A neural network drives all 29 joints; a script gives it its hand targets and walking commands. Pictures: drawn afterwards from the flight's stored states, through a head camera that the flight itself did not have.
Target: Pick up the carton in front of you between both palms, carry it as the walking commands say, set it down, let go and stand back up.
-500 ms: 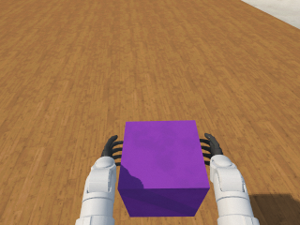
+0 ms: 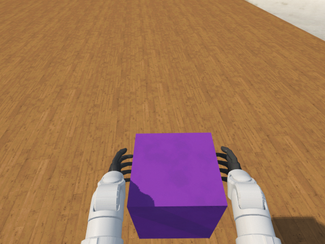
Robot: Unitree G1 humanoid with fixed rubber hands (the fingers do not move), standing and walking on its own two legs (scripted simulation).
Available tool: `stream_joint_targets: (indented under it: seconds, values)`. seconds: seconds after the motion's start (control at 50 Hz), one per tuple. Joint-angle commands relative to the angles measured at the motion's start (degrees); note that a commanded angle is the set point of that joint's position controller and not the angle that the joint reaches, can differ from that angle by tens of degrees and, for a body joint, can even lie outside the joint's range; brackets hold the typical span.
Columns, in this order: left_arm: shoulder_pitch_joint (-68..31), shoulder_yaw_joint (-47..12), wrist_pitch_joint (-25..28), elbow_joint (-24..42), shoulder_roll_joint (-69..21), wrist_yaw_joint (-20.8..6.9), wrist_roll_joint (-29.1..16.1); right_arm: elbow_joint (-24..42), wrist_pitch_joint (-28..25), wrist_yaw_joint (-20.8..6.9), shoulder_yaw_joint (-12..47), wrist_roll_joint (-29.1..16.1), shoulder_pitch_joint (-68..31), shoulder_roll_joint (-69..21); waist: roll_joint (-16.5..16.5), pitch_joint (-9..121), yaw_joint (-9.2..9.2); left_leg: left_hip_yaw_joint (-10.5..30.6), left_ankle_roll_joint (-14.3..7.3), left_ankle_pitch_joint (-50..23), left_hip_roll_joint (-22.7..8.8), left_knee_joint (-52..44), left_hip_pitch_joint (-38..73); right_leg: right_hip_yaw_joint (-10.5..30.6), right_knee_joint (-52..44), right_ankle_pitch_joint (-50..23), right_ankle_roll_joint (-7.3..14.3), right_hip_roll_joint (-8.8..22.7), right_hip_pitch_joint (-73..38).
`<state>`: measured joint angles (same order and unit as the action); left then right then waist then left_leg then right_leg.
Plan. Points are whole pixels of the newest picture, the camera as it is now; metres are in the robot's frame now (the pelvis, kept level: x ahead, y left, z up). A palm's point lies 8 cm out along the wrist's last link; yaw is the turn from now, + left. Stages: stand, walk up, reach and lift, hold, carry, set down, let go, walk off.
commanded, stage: hold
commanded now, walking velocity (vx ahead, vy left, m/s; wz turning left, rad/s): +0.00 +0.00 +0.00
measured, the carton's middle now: (173, 187) +0.30 +0.00 -0.05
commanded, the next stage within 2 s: set down in 0.60 s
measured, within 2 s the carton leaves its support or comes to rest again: neither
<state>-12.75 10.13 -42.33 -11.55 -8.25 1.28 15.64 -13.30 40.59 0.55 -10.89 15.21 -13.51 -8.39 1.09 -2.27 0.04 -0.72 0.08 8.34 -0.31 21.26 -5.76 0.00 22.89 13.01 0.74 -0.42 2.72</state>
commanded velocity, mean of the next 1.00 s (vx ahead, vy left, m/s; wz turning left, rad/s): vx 0.00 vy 0.00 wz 0.00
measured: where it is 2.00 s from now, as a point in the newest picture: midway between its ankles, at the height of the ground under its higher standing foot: outside the picture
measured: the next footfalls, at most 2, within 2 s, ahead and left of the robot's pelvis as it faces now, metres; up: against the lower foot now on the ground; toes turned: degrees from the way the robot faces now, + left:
none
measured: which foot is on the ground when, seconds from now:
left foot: down 0.00-1.00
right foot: down 0.00-1.00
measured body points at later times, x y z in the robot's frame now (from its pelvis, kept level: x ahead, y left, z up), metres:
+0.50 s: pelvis -0.01 +0.01 +0.00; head -0.07 +0.02 +0.44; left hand +0.30 +0.15 +0.04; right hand +0.29 -0.15 +0.04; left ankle +0.04 +0.12 -0.74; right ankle +0.00 -0.11 -0.74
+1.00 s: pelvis +0.00 +0.01 -0.02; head +0.05 +0.01 +0.43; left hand +0.35 +0.15 -0.03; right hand +0.34 -0.15 -0.02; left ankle +0.04 +0.12 -0.74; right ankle +0.00 -0.11 -0.74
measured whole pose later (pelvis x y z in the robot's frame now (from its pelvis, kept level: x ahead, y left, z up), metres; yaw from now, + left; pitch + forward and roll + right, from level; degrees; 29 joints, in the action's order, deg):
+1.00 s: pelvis +0.00 +0.01 -0.02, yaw -2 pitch +2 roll +0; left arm -29.5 27.3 -26.6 -30.4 -10.5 -2.5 25.3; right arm -29.8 25.9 -0.8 -28.6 25.6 -29.3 -13.3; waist 1.2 -4.3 -0.3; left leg 2.8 -0.2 13.5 1.7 33.5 -22.1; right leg 3.8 34.4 17.0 0.3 -2.4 19.4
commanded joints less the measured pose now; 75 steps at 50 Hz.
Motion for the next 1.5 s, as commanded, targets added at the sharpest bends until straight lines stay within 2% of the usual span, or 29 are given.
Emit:
stream_joint_targets:
  seconds: [0.0, 0.18, 0.36, 0.48, 0.66, 0.74, 0.82, 0.9, 0.96, 1.02, 1.1, 1.16, 1.22, 1.26, 1.38, 1.48]
  values:
    - [-27.2, -28.6, 2.8, 2.4, -53.0, -14.5, -14.1, 0.6, -2.0, -14.2, 27.5, -13.1, -25.3, -52.7, -0.5, 11.9, 0.25, 5.1, -0.9, -3.8, 4.6, -0.6, 10.4, 5.7, -5.3, -4.2, 0.8, -2.9, 6.9]
    - [-32.0, -26.6, 2.6, -2.0, -55.1, -16.7, -13.6, -3.8, -2.2, -15.8, 25.3, -12.8, -30.8, -55.3, 0.4, 10.1, 0.09, 5.0, -0.6, 4.1, 4.4, -0.5, 9.7, 5.7, -6.2, 5.8, 1.8, -2.0, 10.7]
    - [-33.8, -26.3, 2.6, -4.4, -56.5, -17.0, -13.4, -5.8, -2.5, -16.7, 24.6, -12.9, -33.3, -56.1, -1.8, 11.0, -0.19, 5.8, -0.3, 7.1, 3.6, -2.0, 9.3, 5.3, -5.4, 6.0, 1.8, -2.7, 10.2]
    - [-33.5, -25.8, 2.6, -5.1, -56.4, -16.8, -13.5, -5.7, -2.2, -16.6, 24.3, -12.7, -33.2, -55.9, -1.7, 11.4, -0.17, 5.8, -0.5, 4.3, 3.3, -2.3, 9.4, 5.1, -5.0, 3.1, 1.2, -3.3, 9.2]
    - [-32.3, -25.8, 2.8, -3.6, -55.3, -15.9, -13.5, -3.9, -1.8, -15.5, 24.5, -12.7, -31.5, -55.2, -1.1, 13.7, -0.15, 5.7, -0.4, -5.6, 3.5, -1.0, 10.7, 5.1, -4.1, -4.9, 0.4, -3.8, 6.5]
    - [-35.6, -21.4, 4.4, -8.3, -53.7, -15.8, -11.0, -8.5, -3.4, -15.1, 20.4, -10.3, -34.7, -54.7, -1.0, 11.1, -0.44, 5.3, -0.6, -2.3, 3.9, 0.0, 8.2, 5.0, -3.1, -2.2, 0.3, -3.8, 8.3]
    - [-41.4, -13.0, 8.4, -16.8, -50.7, -15.7, -6.0, -16.4, -7.1, -14.2, 12.6, -5.6, -39.9, -53.4, -0.6, 8.6, -0.33, 4.9, -1.0, 1.3, 4.2, 2.9, 2.6, 4.8, -0.5, 0.7, 0.4, -3.8, 12.3]
    - [-41.9, -4.5, 14.0, -21.8, -44.3, -14.0, 0.1, -20.7, -12.7, -11.7, 4.1, 0.9, -40.9, -47.2, -0.7, 8.6, -0.46, 4.6, -1.1, -1.9, 4.7, 7.5, -4.4, 4.5, 3.9, -2.3, 0.0, -4.3, 17.5]
    - [-39.3, -1.4, 19.5, -23.4, -39.5, -13.0, 2.8, -21.7, -18.1, -10.3, 1.1, 3.8, -38.5, -43.2, -0.6, 11.9, -0.58, 4.2, -1.0, -6.3, 5.4, 11.4, -10.1, 4.3, 7.9, -7.3, -0.7, -5.0, 21.5]
    - [-39.9, -3.6, 25.5, -23.6, -39.5, -12.9, 2.0, -21.4, -24.2, -9.7, 3.8, 2.5, -38.9, -43.4, -0.6, 19.0, -0.71, 4.0, -0.8, -10.9, 6.3, 15.9, -14.1, 4.1, 12.5, -11.6, -1.3, -6.0, 25.5]
    - [-44.7, -10.9, 32.3, -23.5, -43.7, -13.2, -1.3, -21.3, -31.0, -9.3, 11.4, -1.3, -44.1, -47.2, -0.7, 33.0, -0.53, 4.0, -0.7, -16.7, 7.0, 22.9, -18.6, 3.5, 19.6, -16.4, -2.0, -6.9, 31.2]
    - [-49.0, -17.0, 35.2, -21.2, -45.9, -13.2, -3.8, -19.0, -34.0, -8.7, 18.0, -4.5, -47.6, -49.6, -1.4, 46.8, -0.87, 3.6, -0.2, -21.3, 7.2, 29.0, -21.1, 3.3, 25.2, -20.3, -2.6, -7.3, 35.0]
    - [-51.2, -21.1, 35.5, -19.0, -47.0, -13.2, -5.9, -16.2, -34.5, -8.4, 22.6, -7.0, -50.4, -50.6, -2.0, 58.8, -1.30, 3.6, 0.4, -23.6, 7.4, 34.2, -24.0, 3.1, 30.4, -21.9, -3.0, -7.7, 38.9]
    - [-51.9, -21.9, 34.4, -18.6, -47.7, -13.2, -6.5, -15.5, -33.6, -8.6, 23.6, -7.7, -51.8, -50.7, -1.9, 61.6, -1.31, 3.4, 0.7, -21.1, 7.5, 36.4, -27.1, 2.7, 32.6, -19.1, -3.1, -8.1, 42.9]
    - [-56.5, -18.1, 29.1, -23.0, -49.4, -14.7, -5.3, -19.6, -28.1, -11.0, 19.7, -6.7, -56.8, -51.7, -1.0, 55.6, -1.18, 1.9, 0.7, -3.5, 7.9, 40.3, -42.1, 1.2, 37.4, -2.8, -2.9, -8.6, 56.2]
    - [-60.9, -14.2, 26.5, -26.6, -49.1, -14.9, -4.4, -24.0, -25.4, -12.3, 15.1, -6.0, -61.5, -51.1, -1.4, 54.3, -1.39, 1.3, 0.9, 0.7, 8.2, 44.7, -48.8, 0.1, 42.2, 2.1, -2.7, -9.1, 66.0]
